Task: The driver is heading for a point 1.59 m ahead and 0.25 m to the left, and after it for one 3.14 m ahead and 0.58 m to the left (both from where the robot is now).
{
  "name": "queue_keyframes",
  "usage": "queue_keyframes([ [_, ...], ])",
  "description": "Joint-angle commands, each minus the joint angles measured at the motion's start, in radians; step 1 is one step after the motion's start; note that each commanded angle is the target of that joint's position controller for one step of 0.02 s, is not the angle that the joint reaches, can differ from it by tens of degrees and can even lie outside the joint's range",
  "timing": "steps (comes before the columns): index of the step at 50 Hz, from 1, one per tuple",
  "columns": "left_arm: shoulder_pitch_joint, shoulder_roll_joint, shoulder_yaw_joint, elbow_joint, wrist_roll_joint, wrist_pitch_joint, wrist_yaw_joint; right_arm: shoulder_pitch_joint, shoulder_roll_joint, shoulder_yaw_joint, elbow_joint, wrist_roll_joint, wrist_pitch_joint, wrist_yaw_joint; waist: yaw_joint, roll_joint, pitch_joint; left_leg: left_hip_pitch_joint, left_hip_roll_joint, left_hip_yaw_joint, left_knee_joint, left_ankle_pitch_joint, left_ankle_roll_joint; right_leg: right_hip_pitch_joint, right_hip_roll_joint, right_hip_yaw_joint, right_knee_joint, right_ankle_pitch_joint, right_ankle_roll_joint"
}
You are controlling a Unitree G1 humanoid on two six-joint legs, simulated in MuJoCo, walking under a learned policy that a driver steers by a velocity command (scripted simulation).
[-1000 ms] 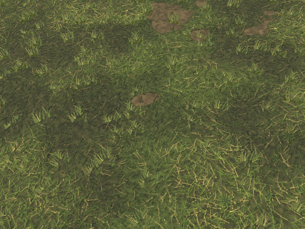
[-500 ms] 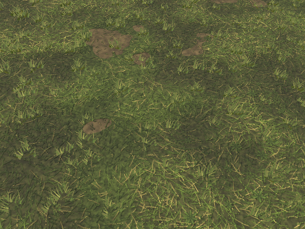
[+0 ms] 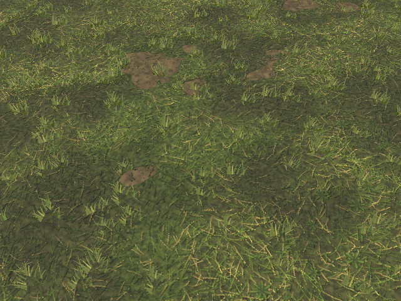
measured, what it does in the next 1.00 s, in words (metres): walks ahead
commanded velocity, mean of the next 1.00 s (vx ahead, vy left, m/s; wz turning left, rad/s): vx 0.17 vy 0.00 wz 0.00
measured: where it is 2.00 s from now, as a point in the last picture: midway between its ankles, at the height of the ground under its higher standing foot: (209, 227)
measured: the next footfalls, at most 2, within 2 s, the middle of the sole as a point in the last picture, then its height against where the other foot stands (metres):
right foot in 1.12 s outside the picture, level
left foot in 1.68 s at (172, 242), level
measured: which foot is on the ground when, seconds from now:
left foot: down 0.00-1.00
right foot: down 0.00-0.72, up 0.74-1.00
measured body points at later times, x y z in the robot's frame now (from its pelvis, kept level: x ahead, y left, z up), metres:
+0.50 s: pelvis +0.00 +0.00 +0.00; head +0.01 +0.01 +0.45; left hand +0.03 +0.25 -0.15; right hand +0.05 -0.25 -0.15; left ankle +0.02 +0.14 -0.73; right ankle -0.02 -0.13 -0.73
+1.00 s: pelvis +0.16 +0.02 +0.01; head +0.18 +0.02 +0.45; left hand +0.36 +0.25 -0.10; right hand +0.05 -0.21 -0.13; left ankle +0.02 +0.14 -0.73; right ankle +0.31 -0.12 -0.69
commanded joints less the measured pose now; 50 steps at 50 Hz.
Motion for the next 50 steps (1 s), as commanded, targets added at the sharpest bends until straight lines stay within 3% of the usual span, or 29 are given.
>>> queue_keyframes([
  [1,0.009,0.117,0.023,-0.028,-0.001,-0.013,0.004,-0.010,-0.100,-0.019,-0.022,0.001,-0.009,-0.005,0.002,-0.008,-0.019,0.056,0.011,-0.007,-0.066,0.114,0.021,-0.076,-0.040,0.038,-0.125,0.114,-0.032],
  [22,0.073,0.092,0.001,0.104,-0.004,-0.012,0.013,0.046,-0.078,-0.008,0.070,0.006,-0.004,-0.017,0.008,0.000,-0.004,0.041,0.005,-0.004,-0.081,0.102,0.036,-0.074,-0.013,-0.005,-0.117,0.117,-0.016],
  [23,0.097,0.083,-0.002,0.120,-0.005,-0.011,0.013,0.066,-0.067,-0.005,0.082,0.007,-0.003,-0.016,0.009,-0.002,-0.026,0.047,-0.007,0.008,-0.083,-0.013,0.039,-0.066,-0.004,-0.015,-0.124,0.005,-0.020],
  [25,0.097,0.112,0.007,0.118,-0.017,-0.008,0.018,0.075,-0.084,-0.012,0.083,0.018,-0.003,-0.018,0.010,-0.011,0.031,-0.024,-0.032,0.020,-0.064,-0.360,0.067,-0.127,0.005,-0.006,-0.121,-0.328,-0.057],
  [27,0.108,0.114,0.007,0.110,-0.027,-0.026,0.018,0.067,-0.077,-0.010,0.066,0.024,-0.024,-0.015,0.017,-0.016,0.101,-0.090,-0.012,-0.013,-0.063,-0.458,0.093,-0.176,-0.033,0.050,-0.147,-0.449,-0.097],
  [31,0.176,0.149,0.021,0.126,-0.040,-0.065,0.003,0.045,-0.034,-0.005,0.041,0.030,-0.082,0.011,0.039,-0.116,0.093,-0.163,-0.034,0.036,0.075,-0.255,0.088,-0.073,-0.155,0.244,-0.237,-0.447,-0.177],
  [33,0.164,0.167,0.025,0.120,-0.041,-0.070,-0.004,0.062,-0.020,-0.004,0.037,0.038,-0.102,0.023,0.016,-0.170,0.101,-0.138,-0.041,0.068,0.121,-0.172,0.102,-0.079,-0.223,0.346,-0.292,-0.439,-0.211],
  [34,0.131,0.164,0.023,0.104,-0.043,-0.071,-0.006,0.101,-0.022,-0.005,0.048,0.040,-0.109,0.027,-0.010,-0.162,0.110,-0.079,-0.037,0.061,0.080,-0.169,0.118,-0.120,-0.214,0.331,-0.276,-0.407,-0.203],
  [35,0.074,0.155,0.018,0.081,-0.046,-0.073,-0.007,0.174,-0.027,-0.007,0.073,0.042,-0.115,0.030,-0.050,-0.139,0.117,0.014,-0.030,0.036,0.012,-0.163,0.131,-0.183,-0.172,0.263,-0.214,-0.327,-0.173],
  [36,0.017,0.121,0.008,0.052,-0.048,-0.081,-0.008,0.271,-0.064,-0.019,0.108,0.041,-0.121,0.031,-0.086,-0.041,0.111,0.126,0.015,-0.077,-0.074,-0.169,0.156,-0.271,-0.083,0.126,-0.054,-0.182,-0.120],
  [37,-0.017,0.067,-0.004,0.017,-0.037,-0.103,-0.008,0.415,-0.171,-0.051,0.150,0.048,-0.124,0.035,-0.120,0.217,0.070,0.328,0.151,-0.358,-0.195,-0.091,0.236,-0.444,0.043,-0.056,0.282,-0.022,-0.048],
  [38,-0.032,0.078,-0.001,0.001,-0.037,-0.125,-0.008,0.515,-0.193,-0.053,0.162,0.025,-0.128,0.046,-0.149,0.315,0.016,0.467,0.333,-0.670,-0.298,0.054,0.329,-0.631,0.062,-0.023,0.559,-0.212,-0.032],
  [39,-0.036,0.102,0.005,-0.006,-0.051,-0.135,-0.018,0.451,-0.134,-0.031,0.147,0.009,-0.134,0.049,-0.096,0.181,0.034,0.473,0.359,-0.656,-0.272,0.097,0.323,-0.723,0.006,0.041,0.696,-0.229,-0.059],
  [40,-0.040,0.094,0.002,-0.004,-0.060,-0.137,-0.027,0.393,-0.105,-0.021,0.121,0.006,-0.134,0.049,-0.069,0.125,0.041,0.465,0.340,-0.559,-0.260,0.138,0.303,-0.765,-0.036,0.037,0.751,-0.166,-0.082],
  [41,-0.066,0.095,0.005,-0.011,-0.057,-0.138,-0.033,0.365,-0.092,-0.012,0.108,0.009,-0.130,0.051,-0.060,0.079,0.052,0.459,0.317,-0.465,-0.278,0.196,0.283,-0.803,-0.072,0.013,0.745,-0.099,-0.094],
  [42,-0.089,0.101,0.011,-0.019,-0.047,-0.136,-0.035,0.344,-0.070,-0.001,0.102,0.011,-0.121,0.048,-0.049,0.064,0.058,0.428,0.292,-0.378,-0.303,0.260,0.254,-0.789,-0.105,-0.001,0.691,-0.040,-0.095],
  [44,-0.108,0.079,0.011,-0.032,-0.038,-0.126,-0.046,0.344,-0.040,0.012,0.097,0.009,-0.099,0.035,-0.037,0.091,0.060,0.357,0.232,-0.252,-0.358,0.299,0.220,-0.710,-0.119,-0.044,0.572,0.038,-0.072],
  [47,-0.216,0.034,-0.009,-0.080,-0.027,-0.113,-0.056,0.292,-0.089,0.009,0.062,0.005,-0.087,0.006,-0.035,0.087,0.081,0.139,0.145,-0.089,-0.421,0.266,0.194,-0.481,-0.074,-0.106,0.244,0.238,-0.029],
  [50,-0.283,0.074,-0.005,-0.116,-0.035,-0.099,-0.058,0.331,-0.151,-0.010,0.068,0.024,-0.098,-0.002,-0.032,0.125,0.089,0.093,0.186,-0.084,-0.482,0.197,0.196,-0.314,-0.043,-0.103,0.081,0.344,-0.028],
])
Velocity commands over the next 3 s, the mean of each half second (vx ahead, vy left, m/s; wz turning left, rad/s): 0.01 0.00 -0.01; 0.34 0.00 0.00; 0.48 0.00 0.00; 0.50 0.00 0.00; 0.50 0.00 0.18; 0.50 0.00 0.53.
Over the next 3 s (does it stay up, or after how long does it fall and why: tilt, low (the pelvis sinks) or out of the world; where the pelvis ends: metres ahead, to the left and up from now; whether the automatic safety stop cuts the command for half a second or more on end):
stays up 1.28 0.08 0.01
